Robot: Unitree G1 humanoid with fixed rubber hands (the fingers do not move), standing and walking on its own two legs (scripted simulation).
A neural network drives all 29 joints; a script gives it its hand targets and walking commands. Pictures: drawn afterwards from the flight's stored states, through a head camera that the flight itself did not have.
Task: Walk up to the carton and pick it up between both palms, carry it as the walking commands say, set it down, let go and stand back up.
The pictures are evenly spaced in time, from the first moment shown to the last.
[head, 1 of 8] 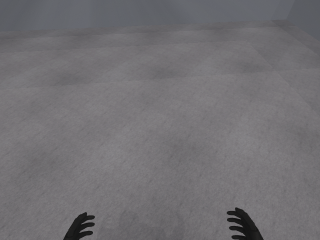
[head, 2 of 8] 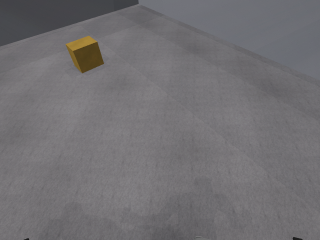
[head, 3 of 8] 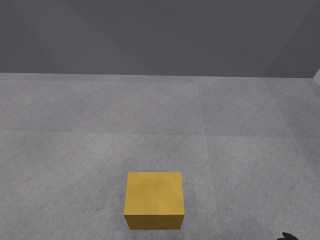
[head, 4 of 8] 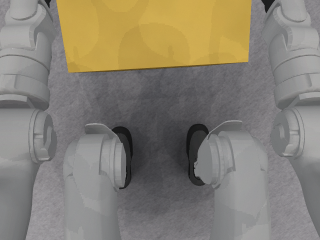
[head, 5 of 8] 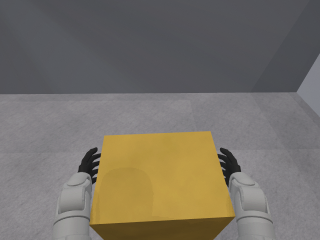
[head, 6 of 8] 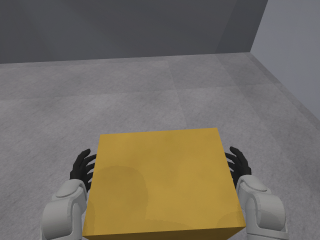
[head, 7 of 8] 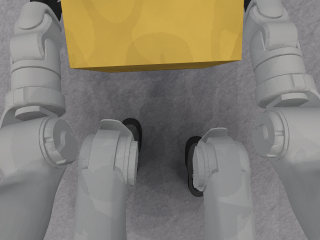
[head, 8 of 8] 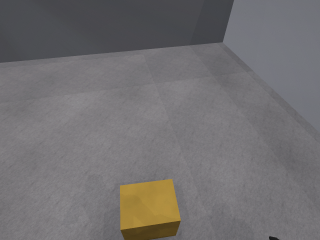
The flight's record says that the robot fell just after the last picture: no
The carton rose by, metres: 0.66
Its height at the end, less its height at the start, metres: +0.00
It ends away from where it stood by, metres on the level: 0.77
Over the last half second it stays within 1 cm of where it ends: yes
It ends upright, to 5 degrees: yes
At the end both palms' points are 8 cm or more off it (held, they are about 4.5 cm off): yes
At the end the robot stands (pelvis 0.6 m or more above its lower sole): yes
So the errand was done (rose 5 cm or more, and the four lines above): yes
